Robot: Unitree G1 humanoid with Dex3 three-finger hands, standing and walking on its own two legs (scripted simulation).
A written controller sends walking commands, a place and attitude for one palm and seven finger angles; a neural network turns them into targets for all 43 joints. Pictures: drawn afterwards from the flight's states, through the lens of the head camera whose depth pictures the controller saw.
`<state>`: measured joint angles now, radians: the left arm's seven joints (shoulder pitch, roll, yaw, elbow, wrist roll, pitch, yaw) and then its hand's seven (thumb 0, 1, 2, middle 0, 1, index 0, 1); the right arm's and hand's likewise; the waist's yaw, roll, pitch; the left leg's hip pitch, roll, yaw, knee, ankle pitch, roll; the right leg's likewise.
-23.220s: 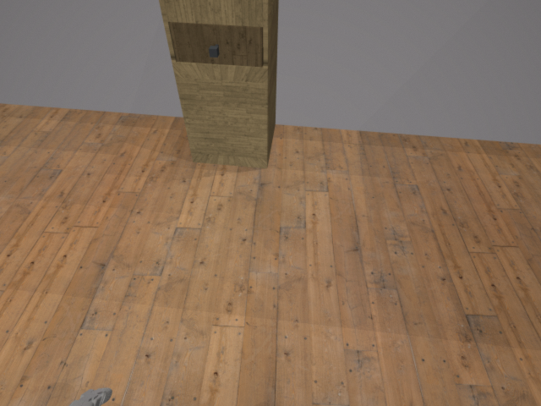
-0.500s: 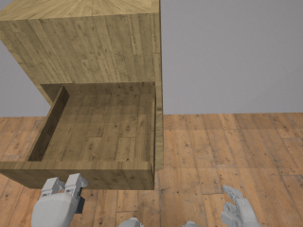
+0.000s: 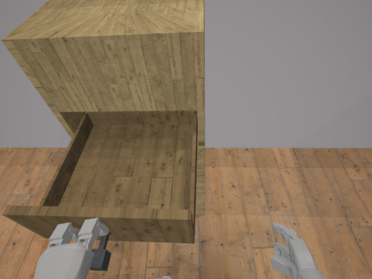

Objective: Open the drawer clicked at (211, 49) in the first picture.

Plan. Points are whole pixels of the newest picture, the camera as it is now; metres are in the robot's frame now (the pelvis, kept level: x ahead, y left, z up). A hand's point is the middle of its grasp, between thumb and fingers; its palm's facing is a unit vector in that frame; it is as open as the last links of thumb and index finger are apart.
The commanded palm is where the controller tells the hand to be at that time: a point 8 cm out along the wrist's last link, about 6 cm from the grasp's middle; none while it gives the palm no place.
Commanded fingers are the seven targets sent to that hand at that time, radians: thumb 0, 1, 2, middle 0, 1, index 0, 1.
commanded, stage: lift the hand off the handle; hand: left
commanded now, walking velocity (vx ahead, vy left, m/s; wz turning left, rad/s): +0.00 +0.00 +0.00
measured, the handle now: (101, 250) +0.18 +0.21 -0.04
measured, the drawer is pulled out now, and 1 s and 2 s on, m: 0.30 0.30 0.30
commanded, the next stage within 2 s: draw the hand back to the body in 1.50 s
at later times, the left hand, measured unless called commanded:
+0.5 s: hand (78, 265) +0.14 +0.21 +0.04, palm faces +0.02 -0.15 -0.99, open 13.9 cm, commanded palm +0.12 +0.21 +0.10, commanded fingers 0.00 -0.50 0.30 -0.30 -1.20 -0.30 -1.20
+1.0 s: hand (67, 255) +0.15 +0.21 +0.08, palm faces +0.06 -0.14 -0.99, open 13.9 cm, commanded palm +0.12 +0.21 +0.14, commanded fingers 0.00 -0.50 0.30 -0.30 -1.20 -0.30 -1.20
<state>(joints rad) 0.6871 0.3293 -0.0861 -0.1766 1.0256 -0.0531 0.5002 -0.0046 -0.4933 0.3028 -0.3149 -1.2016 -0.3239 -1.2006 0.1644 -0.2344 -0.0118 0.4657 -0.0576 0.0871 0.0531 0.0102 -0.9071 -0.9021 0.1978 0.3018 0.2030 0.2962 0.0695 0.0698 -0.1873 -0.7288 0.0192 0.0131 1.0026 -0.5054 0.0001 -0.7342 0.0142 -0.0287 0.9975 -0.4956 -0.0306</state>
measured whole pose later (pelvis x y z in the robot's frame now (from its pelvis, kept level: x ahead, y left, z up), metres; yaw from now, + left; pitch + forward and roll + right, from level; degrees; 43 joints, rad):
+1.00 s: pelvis +0.00 +0.00 +0.03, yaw -1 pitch +7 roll +0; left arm 0.71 0.38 -0.07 -0.38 0.98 -0.01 0.38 0.00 -0.50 0.30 -0.32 -1.20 -0.32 -1.20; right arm 0.18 -0.23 -0.01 0.46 -0.03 0.08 0.07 0.01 -0.91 -0.90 0.20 0.30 0.20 0.30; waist 0.10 0.09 -0.14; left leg -0.52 0.02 0.03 0.82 -0.43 0.00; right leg -0.53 0.02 -0.01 0.82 -0.42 -0.03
